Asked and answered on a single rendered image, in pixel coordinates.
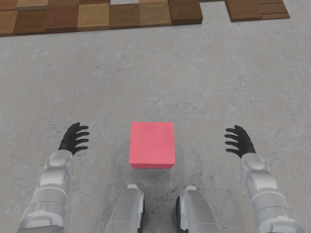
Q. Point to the carton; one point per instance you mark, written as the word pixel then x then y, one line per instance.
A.
pixel 152 145

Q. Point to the left robot hand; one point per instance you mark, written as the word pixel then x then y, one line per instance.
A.
pixel 69 141

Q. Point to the robot left forearm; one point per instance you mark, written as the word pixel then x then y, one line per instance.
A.
pixel 48 201

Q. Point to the right robot foot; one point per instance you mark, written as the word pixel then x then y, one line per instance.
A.
pixel 178 215

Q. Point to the robot right forearm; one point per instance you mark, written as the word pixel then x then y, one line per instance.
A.
pixel 273 213

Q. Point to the right robot hand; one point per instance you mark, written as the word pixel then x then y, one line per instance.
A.
pixel 244 144

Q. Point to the left robot shin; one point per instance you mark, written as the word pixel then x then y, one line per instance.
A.
pixel 132 185

